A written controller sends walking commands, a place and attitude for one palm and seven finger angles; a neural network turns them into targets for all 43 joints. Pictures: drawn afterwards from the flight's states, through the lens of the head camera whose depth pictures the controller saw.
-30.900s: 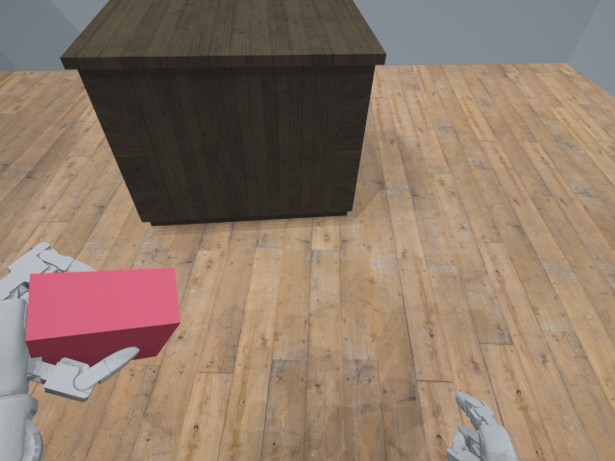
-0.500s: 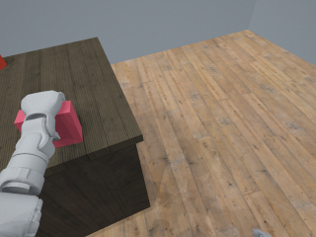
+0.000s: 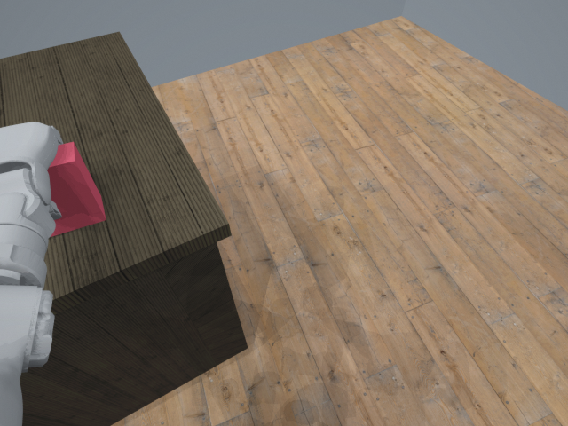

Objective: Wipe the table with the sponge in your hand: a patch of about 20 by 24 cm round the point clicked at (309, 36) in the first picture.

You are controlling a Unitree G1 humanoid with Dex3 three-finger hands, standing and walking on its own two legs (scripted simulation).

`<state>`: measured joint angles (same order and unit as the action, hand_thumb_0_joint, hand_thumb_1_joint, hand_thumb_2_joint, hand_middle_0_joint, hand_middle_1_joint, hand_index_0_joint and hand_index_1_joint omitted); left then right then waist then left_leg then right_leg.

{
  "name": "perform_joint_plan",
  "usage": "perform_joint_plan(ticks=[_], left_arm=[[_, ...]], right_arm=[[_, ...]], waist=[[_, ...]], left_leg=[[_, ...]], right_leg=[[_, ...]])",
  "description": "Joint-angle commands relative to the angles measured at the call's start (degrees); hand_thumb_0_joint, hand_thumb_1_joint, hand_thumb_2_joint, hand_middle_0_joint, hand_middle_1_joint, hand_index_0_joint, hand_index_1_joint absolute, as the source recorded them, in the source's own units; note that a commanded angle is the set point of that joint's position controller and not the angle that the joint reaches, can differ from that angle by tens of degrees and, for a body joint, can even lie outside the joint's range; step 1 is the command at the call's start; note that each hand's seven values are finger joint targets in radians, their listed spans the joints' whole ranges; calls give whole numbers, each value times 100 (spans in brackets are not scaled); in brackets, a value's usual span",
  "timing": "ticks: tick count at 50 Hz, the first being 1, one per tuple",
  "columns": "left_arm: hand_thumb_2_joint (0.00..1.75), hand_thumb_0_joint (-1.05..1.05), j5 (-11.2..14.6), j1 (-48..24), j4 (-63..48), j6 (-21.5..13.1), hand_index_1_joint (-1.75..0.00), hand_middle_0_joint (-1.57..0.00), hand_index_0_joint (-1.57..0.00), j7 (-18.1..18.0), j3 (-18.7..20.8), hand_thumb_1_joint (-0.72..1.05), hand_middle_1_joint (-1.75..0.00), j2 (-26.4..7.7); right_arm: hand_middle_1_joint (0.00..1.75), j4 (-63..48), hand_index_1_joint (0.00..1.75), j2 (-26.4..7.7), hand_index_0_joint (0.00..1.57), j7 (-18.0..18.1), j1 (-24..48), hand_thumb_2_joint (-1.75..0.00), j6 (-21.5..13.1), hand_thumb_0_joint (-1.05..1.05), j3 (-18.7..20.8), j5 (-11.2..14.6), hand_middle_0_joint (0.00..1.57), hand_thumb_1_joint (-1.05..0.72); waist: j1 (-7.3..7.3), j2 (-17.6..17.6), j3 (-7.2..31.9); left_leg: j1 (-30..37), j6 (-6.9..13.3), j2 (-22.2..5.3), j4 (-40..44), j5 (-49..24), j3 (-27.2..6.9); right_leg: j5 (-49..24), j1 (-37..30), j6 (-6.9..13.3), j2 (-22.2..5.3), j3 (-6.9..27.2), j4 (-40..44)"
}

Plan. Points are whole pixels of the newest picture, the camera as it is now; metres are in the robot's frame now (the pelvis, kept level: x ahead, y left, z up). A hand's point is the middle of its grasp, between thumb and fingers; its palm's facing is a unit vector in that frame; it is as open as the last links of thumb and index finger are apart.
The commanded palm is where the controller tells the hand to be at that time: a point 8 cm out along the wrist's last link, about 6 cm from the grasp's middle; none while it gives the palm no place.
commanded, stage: wipe forward along the middle lane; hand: left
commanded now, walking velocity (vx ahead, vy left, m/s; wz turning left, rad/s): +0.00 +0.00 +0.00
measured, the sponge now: (49, 204) +0.42 +0.35 +0.07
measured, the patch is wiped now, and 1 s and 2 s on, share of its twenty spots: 1.00 1.00 1.00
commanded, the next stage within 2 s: slide back across to the first lane in 0.60 s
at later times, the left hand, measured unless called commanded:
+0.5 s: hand (33, 159) +0.48 +0.37 +0.11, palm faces -0.13 +0.04 -0.99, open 10.0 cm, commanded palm +0.48 +0.37 +0.14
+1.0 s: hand (20, 145) +0.50 +0.40 +0.12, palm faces -0.11 -0.01 -0.99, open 10.0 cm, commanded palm +0.48 +0.41 +0.17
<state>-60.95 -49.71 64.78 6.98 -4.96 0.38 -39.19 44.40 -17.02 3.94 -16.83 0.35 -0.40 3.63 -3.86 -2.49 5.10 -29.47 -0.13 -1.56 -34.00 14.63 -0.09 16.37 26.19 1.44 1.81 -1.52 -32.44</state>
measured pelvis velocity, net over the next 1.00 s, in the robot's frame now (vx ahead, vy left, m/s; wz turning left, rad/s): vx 0.04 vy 0.02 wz -0.05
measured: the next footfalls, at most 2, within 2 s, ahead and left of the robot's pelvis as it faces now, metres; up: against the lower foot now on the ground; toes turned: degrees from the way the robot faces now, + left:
none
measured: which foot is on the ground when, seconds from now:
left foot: down 0.00-1.00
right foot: down 0.00-1.00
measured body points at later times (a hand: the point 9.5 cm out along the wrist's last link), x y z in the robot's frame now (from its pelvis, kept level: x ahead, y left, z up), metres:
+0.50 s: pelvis +0.02 +0.01 -0.01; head +0.09 +0.01 +0.44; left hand +0.48 +0.37 +0.17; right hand +0.05 -0.27 -0.13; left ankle +0.02 +0.12 -0.73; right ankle -0.01 -0.10 -0.73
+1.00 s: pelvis +0.04 +0.02 -0.01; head +0.13 +0.02 +0.43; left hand +0.51 +0.40 +0.17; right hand +0.02 -0.26 -0.13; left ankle +0.02 +0.12 -0.73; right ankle -0.01 -0.10 -0.73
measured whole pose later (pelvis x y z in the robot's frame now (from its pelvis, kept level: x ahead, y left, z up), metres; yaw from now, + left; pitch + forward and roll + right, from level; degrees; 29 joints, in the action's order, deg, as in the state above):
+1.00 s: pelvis +0.04 +0.02 -0.01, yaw -3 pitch +17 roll -2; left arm -64.3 -54.8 69.4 2.1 -1.7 9.8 -50.7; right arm 43.1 -17.7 2.8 -21.7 4.7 -0.2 3.3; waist -6.8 -2.5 7.0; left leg -36.2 1.3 -2.4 -38.4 19.6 1.9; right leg 18.4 31.9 0.0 2.5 0.7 -32.9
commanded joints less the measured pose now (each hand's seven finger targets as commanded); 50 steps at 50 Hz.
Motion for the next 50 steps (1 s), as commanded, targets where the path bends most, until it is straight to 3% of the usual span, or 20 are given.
perform_joint_plan(ticks=[1,3,4,8,12,15,17,28,31,35,36,40,42,44,46,48,49,50], left_arm=[[130,0,-275,-1962,-407,86,-160,-120,-120,-233,155,10,-160,-1729],[130,0,-281,-1926,-444,55,-160,-120,-120,-239,244,10,-160,-1818],[130,0,-268,-1978,-482,39,-160,-120,-120,-232,123,10,-160,-1683],[130,0,-286,-1979,-345,-2,-160,-120,-120,-236,324,10,-160,-1931],[130,0,-281,-1994,-311,-26,-160,-120,-120,-246,259,10,-160,-1849],[130,0,-328,-2099,-230,-13,-160,-120,-120,-245,363,10,-160,-1990],[130,0,-332,-2196,-236,-16,-160,-120,-120,-240,213,10,-160,-1873],[130,0,-504,-3082,78,-2,-160,-120,-120,-98,175,10,-160,-2313],[130,0,-568,-3193,171,-37,-160,-120,-120,-15,212,10,-160,-2468],[130,0,-604,-3062,62,-128,-160,-120,-120,110,244,10,-160,-2464],[130,0,-585,-2826,121,-147,-160,-120,-120,129,400,10,-160,-2636],[130,0,-534,-2815,-264,-304,-160,-120,-120,161,813,10,-160,-3151],[130,0,-511,-2601,-178,-321,-160,-120,-120,150,795,10,-160,-3097],[130,0,-483,-2446,-265,-332,-160,-120,-120,131,997,10,-160,-3311],[130,0,-490,-2470,-407,-371,-160,-120,-120,127,1071,10,-160,-3383],[130,0,-454,-2047,-376,-339,-160,-120,-120,131,1305,10,-160,-3553],[130,0,-471,-2155,-423,-336,-160,-120,-120,142,1210,10,-160,-3484],[130,0,-449,-2199,-560,-366,-160,-120,-120,164,1320,10,-160,-3570]], right_arm=[[30,-467,30,-898,20,24,-283,-90,-172,0,272,-17,20,-90],[30,-467,30,-909,20,16,-330,-90,-157,0,295,-24,20,-90],[30,-476,30,-898,20,12,-357,-90,-160,0,300,-21,20,-90],[30,-447,30,-944,20,-19,-482,-90,-137,0,322,-17,20,-90],[30,-459,30,-955,20,-37,-547,-90,-113,0,335,-14,20,-90],[30,-417,30,-986,20,-53,-625,-90,-97,0,360,-23,20,-90],[30,-432,30,-978,20,-58,-669,-90,-85,0,348,-18,20,-90],[30,-406,30,-1031,20,7,-904,-90,-43,0,290,-30,20,-90],[30,-396,30,-1040,20,18,-1033,-90,-29,0,292,-46,20,-90],[30,-441,30,-1022,20,4,-1138,-90,25,0,320,-69,20,-90],[30,-464,30,-1030,20,13,-1151,-90,58,0,306,-66,20,-90],[30,-492,30,-1066,20,12,-1118,-90,155,0,315,-71,20,-90],[30,-490,30,-1071,20,-3,-1126,-90,191,0,324,-57,20,-90],[30,-506,30,-1087,20,-23,-1068,-90,244,0,325,-53,20,-90],[30,-492,30,-1091,20,-41,-1045,-90,277,0,341,-50,20,-90],[30,-495,30,-1111,20,-86,-933,-90,339,0,337,-60,20,-90],[30,-499,30,-1114,20,-87,-912,-90,360,0,345,-49,20,-90],[30,-496,30,-1118,20,-103,-878,-90,373,0,352,-57,20,-90]], waist=[[-100,304,1285],[-60,230,1430],[-104,164,1437],[-92,227,1408],[-122,252,1419],[-152,252,1488],[-193,174,1459],[-422,3,1527],[-441,-73,1784],[-363,-214,2089],[-305,-123,2137],[-144,-314,2332],[-171,-261,2133],[-46,-271,2258],[-42,-369,2351],[122,-390,2304],[44,-339,2246],[105,-409,2379]], left_leg=[[359,286,254,341,-273,166],[381,281,244,284,-431,186],[433,282,243,262,-507,197],[378,282,225,208,-605,162],[400,275,212,189,-665,159],[428,281,195,128,-901,138],[441,267,189,99,-931,130],[345,263,164,-28,-799,83],[373,268,150,-135,-998,105],[482,253,147,-240,-1334,106],[442,259,156,-265,-1339,120],[452,255,164,-264,-1602,138],[434,267,174,-274,-1597,167],[427,269,187,-230,-1671,183],[550,274,183,-234,-1939,183],[561,268,204,-213,-2106,191],[590,273,190,-198,-2137,201],[657,273,187,-189,-2342,187]], right_leg=[[-823,-662,-49,20,275,479],[-1011,-673,-32,31,268,422],[-1096,-636,-32,32,260,410],[-1161,-540,-11,67,229,352],[-1173,-462,-7,85,199,323],[-1385,-444,14,103,188,289],[-1370,-315,14,101,164,242],[-1143,39,8,109,171,190],[-1348,-9,0,111,194,121],[-1635,-104,35,144,177,50],[-1650,-173,23,150,187,28],[-1927,-453,56,160,192,-1],[-1936,-390,39,171,183,31],[-2037,-601,44,170,188,30],[-2264,-700,47,165,186,16],[-2389,-839,60,175,172,34],[-2433,-821,54,177,154,51],[-2586,-959,70,168,160,51]])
